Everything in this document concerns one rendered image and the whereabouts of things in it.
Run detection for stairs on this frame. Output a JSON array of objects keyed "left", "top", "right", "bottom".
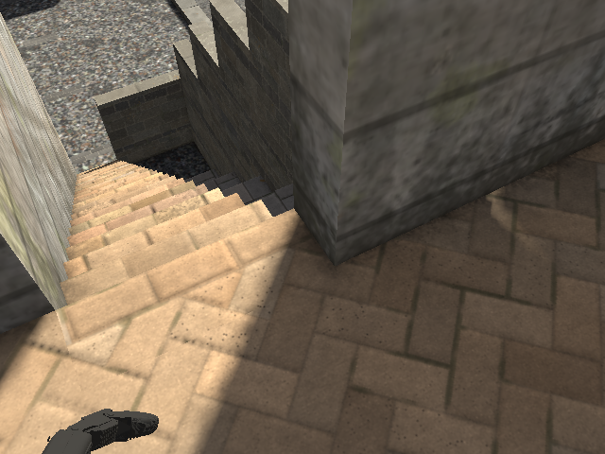
[{"left": 60, "top": 160, "right": 273, "bottom": 305}]

